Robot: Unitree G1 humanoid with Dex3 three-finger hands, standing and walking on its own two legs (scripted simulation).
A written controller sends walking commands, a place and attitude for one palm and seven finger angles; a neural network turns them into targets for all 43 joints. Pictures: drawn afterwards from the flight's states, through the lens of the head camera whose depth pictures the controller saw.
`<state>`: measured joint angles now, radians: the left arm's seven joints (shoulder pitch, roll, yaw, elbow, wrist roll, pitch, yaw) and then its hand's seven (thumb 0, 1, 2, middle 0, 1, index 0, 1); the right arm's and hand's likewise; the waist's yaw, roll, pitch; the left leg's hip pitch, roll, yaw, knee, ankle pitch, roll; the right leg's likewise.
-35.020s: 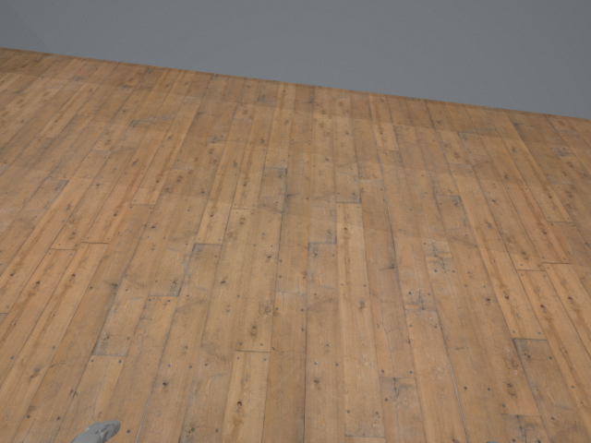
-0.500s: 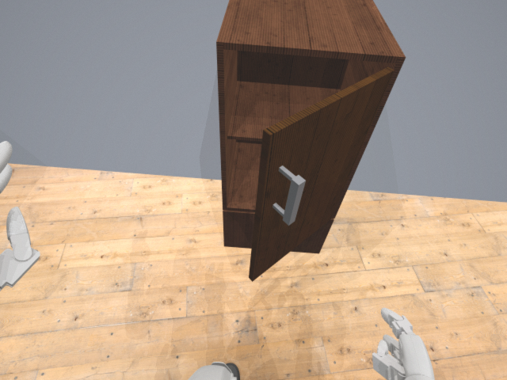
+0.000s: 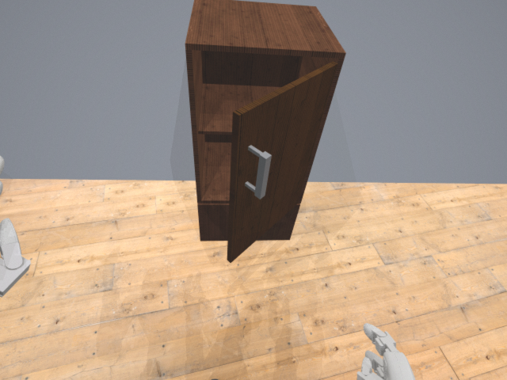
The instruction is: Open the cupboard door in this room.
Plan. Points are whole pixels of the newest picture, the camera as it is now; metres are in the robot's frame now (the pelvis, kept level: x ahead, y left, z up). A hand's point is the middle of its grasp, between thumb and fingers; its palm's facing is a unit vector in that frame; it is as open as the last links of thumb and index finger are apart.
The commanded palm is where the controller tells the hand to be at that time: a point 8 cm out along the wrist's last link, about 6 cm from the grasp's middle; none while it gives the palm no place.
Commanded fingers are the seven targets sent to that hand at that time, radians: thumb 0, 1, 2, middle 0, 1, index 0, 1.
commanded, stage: stop stepping back and stand still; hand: left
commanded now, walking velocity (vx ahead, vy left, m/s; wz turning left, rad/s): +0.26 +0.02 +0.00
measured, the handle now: (256, 172) +0.59 +0.00 -0.05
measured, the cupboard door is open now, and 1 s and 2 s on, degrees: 44 44 44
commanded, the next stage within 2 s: let the arm hang, fingers relaxed in 1.00 s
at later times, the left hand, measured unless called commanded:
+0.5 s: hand (19, 326) +0.14 +0.23 +0.17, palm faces +0.39 -0.75 -0.53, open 7.4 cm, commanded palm +0.09 +0.28 +0.18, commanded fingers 0.00 0.90 0.90 -0.20 -0.30 -0.20 -0.30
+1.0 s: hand (42, 298) +0.17 +0.23 +0.16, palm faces +0.37 -0.77 -0.52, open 7.4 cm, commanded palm +0.12 +0.27 +0.18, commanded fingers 0.00 0.90 0.90 -0.20 -0.30 -0.20 -0.30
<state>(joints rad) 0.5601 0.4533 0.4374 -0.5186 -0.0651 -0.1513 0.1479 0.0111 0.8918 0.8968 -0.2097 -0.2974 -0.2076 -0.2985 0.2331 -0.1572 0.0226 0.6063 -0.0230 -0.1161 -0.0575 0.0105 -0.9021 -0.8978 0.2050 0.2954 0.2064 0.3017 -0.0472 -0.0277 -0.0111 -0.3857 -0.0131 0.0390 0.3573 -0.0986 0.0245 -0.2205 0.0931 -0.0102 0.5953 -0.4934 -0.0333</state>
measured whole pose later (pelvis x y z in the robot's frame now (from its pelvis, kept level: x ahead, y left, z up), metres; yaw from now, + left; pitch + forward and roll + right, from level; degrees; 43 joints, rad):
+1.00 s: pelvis -0.03 -0.02 +0.00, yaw -2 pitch -1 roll +0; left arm 0.57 0.42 0.40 -0.47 -0.04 -0.20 0.15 0.01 0.89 0.90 -0.21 -0.30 -0.21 -0.30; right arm 0.16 -0.23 -0.02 0.58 0.01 -0.09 -0.07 0.01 -0.91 -0.90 0.20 0.29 0.20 0.30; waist 0.01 0.02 0.06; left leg -0.25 0.04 0.04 0.47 -0.20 -0.03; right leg -0.17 0.05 -0.09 0.47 -0.29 -0.08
